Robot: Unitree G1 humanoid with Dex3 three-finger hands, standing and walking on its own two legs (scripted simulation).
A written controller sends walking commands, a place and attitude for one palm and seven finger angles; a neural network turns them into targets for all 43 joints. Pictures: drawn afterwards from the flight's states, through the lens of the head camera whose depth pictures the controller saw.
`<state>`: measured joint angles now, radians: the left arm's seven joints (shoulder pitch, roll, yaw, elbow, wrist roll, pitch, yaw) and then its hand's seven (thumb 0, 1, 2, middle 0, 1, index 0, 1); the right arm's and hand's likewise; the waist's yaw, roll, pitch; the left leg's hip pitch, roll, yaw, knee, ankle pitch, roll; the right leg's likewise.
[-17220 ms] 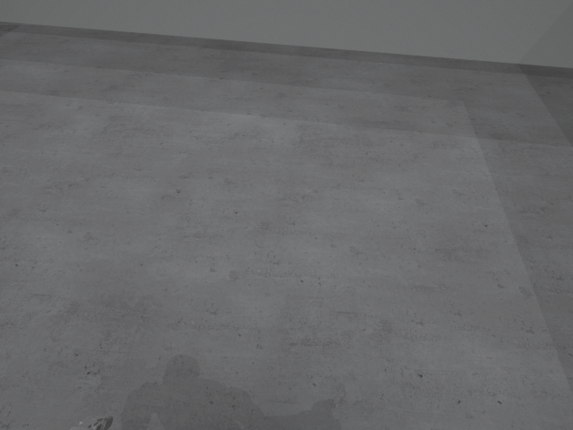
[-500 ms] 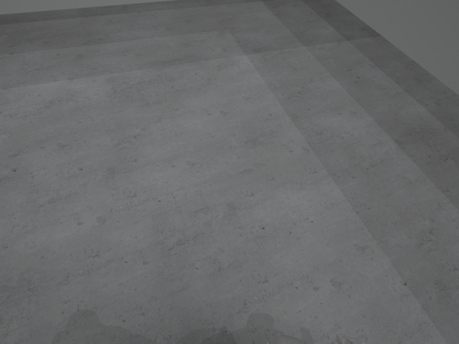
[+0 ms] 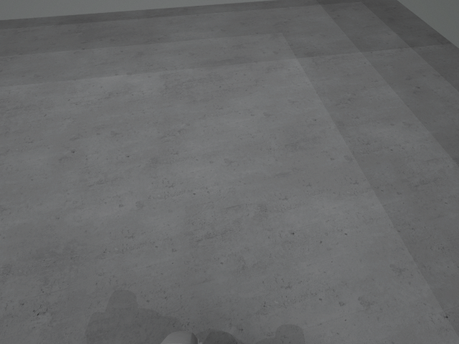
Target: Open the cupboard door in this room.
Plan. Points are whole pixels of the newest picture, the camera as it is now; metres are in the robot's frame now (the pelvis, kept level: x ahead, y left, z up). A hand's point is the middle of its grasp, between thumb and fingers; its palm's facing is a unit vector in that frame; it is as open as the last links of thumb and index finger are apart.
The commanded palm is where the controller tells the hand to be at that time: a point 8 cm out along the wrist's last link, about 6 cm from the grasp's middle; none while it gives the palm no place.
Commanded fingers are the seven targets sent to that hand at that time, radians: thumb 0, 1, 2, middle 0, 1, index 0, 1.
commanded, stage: turn or walk to find it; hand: left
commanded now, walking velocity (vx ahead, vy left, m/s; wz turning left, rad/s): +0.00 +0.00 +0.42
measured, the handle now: out of the picture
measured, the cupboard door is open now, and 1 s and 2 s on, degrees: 0 0 0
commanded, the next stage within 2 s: stand and wait in 0.88 s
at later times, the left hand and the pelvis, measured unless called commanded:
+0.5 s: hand out of the picture +0.05 +0.26 -0.16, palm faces +0.22 -0.95 -0.24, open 7.4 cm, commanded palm none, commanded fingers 0.00 0.90 0.90 -0.20 -0.30 -0.20 -0.30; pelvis -0.01 +0.04 +0.01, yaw +11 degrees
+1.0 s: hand out of the picture -0.07 +0.19 -0.16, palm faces +0.43 -0.87 -0.25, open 7.4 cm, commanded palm none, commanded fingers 0.00 0.90 0.90 -0.20 -0.30 -0.20 -0.30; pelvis -0.03 +0.00 +0.00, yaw +24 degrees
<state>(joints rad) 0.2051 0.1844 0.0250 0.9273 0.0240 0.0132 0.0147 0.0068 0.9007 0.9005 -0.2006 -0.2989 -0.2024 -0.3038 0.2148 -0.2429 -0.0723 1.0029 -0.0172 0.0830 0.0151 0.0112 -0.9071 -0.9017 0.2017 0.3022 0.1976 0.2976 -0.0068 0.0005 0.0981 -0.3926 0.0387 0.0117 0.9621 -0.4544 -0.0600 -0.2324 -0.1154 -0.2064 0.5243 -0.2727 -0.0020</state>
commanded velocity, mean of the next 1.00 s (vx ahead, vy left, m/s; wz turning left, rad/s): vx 0.00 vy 0.00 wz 0.30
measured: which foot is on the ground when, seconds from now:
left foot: up 0.00-0.10, down 0.12-0.64, up 0.66-1.00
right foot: down 0.00-0.12, up 0.14-0.62, down 0.64-1.00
